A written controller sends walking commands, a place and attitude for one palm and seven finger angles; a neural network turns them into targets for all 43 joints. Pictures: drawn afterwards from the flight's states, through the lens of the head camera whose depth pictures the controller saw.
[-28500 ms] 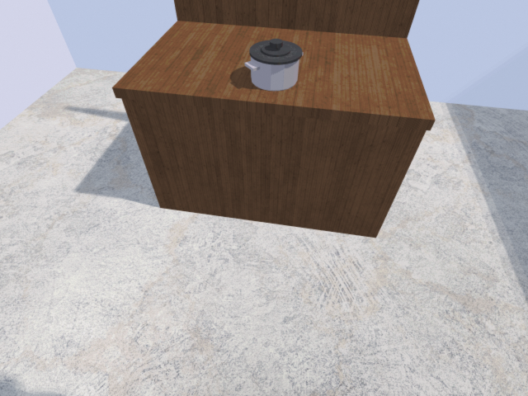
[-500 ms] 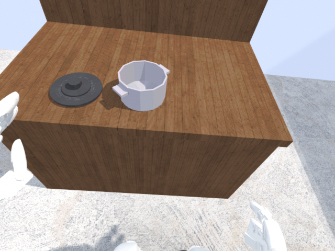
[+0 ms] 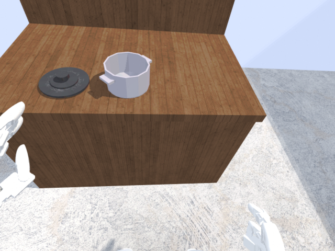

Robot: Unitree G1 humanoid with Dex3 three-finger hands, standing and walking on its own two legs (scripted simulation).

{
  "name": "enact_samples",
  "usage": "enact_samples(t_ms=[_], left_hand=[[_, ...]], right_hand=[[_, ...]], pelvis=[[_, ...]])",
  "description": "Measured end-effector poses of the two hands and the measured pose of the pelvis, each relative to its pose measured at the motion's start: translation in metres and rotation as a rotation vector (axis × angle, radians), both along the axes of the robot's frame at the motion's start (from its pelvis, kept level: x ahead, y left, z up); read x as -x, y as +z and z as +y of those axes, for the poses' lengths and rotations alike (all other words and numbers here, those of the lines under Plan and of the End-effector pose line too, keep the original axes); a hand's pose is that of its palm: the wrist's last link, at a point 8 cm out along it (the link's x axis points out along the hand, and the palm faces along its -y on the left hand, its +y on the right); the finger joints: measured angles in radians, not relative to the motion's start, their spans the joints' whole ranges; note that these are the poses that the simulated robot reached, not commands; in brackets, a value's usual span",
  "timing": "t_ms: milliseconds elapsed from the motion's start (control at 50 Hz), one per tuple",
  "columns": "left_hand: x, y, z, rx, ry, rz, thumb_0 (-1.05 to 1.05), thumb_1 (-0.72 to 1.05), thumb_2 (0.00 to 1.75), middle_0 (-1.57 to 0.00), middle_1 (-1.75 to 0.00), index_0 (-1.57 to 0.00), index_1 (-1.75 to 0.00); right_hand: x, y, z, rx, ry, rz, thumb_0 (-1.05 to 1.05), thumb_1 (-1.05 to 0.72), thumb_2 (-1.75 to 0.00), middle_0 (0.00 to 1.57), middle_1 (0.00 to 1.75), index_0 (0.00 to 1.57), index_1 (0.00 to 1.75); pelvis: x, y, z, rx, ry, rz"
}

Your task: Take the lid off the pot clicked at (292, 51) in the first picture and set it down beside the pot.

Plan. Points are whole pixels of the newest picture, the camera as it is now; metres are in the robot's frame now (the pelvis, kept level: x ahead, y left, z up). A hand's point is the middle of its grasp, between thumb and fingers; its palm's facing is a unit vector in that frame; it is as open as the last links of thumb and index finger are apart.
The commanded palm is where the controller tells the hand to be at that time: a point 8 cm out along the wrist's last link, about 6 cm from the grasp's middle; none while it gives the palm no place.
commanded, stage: stop stepping back and stand still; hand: left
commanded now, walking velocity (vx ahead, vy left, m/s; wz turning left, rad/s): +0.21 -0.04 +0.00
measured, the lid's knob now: (62, 75) +0.71 +0.40 -0.03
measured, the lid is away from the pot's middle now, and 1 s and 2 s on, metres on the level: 0.24 0.24 0.24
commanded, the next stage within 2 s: let the arm hang, fingers relaxed in 1.98 s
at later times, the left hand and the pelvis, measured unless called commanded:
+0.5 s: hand out of the picture +0.09 +0.24 +0.17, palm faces +0.32 -0.84 -0.44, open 7.4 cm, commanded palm +0.04 +0.29 +0.20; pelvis -0.08 +0.00 +0.00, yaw +2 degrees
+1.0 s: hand out of the picture -0.04 +0.17 -0.16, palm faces +0.04 -0.99 -0.13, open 7.2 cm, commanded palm none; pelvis -0.11 +0.00 +0.00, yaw +2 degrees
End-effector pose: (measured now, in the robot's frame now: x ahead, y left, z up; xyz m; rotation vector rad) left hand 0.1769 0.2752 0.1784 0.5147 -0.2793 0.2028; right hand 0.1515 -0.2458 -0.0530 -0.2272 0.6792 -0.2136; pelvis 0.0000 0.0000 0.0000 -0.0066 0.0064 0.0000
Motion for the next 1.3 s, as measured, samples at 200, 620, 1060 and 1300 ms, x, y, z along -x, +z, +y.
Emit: enact_samples(t_ms=[200,620,1060,1300], left_hand=[[0.072,0.035,-0.009,-0.065,0.019,-0.105,0.01,0.88,0.9,-0.22,-0.3,-0.21,-0.3],[0.141,0.022,0.027,0.053,0.106,-0.141,0.01,0.88,0.9,-0.22,-0.3,-0.21,-0.3],[0.268,-0.317,-0.045,0.521,0.346,1.445,-0.03,0.99,0.9,-0.21,-0.3,-0.21,-0.3],[0.282,-0.312,-0.025,0.525,0.438,1.63,0.0,0.93,0.9,-0.2,-0.3,-0.2,-0.3]], right_hand=[[0.057,-0.003,0.001,0.008,0.033,0.037,0.02,-0.9,-0.9,0.2,0.3,0.21,0.3],[0.103,0.007,0.03,0.033,0.076,0.021,0.02,-0.9,-0.9,0.2,0.3,0.21,0.3],[0.259,-0.053,-0.025,0.004,-0.108,0.644,0.01,-0.9,-0.9,0.2,0.3,0.21,0.3],[0.263,-0.057,0.031,-0.081,-0.105,0.768,0.01,-0.91,-0.9,0.19,0.3,0.2,0.29]], pelvis=[[0.034,0.005,-0.003,0.023,0.004,-0.059],[0.092,0.008,0.019,0.024,0.013,-0.035],[0.108,0.004,-0.003,0.032,0.063,0.0],[0.076,0.016,0.012,0.005,0.077,0.039]])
